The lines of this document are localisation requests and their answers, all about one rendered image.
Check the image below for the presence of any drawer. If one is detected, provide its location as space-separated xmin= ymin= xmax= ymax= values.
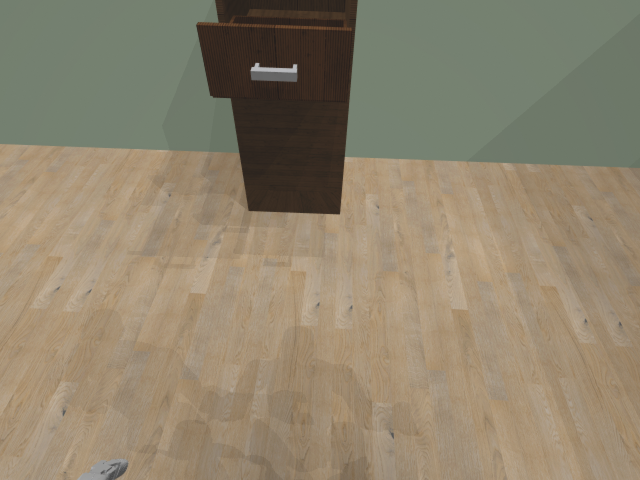
xmin=196 ymin=15 xmax=352 ymax=102

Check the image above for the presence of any cabinet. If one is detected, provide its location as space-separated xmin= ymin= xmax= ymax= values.
xmin=215 ymin=0 xmax=358 ymax=214

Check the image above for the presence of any handle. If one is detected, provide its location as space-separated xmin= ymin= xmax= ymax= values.
xmin=250 ymin=63 xmax=298 ymax=82

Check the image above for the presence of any left robot hand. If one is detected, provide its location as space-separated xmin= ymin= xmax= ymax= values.
xmin=77 ymin=459 xmax=128 ymax=480

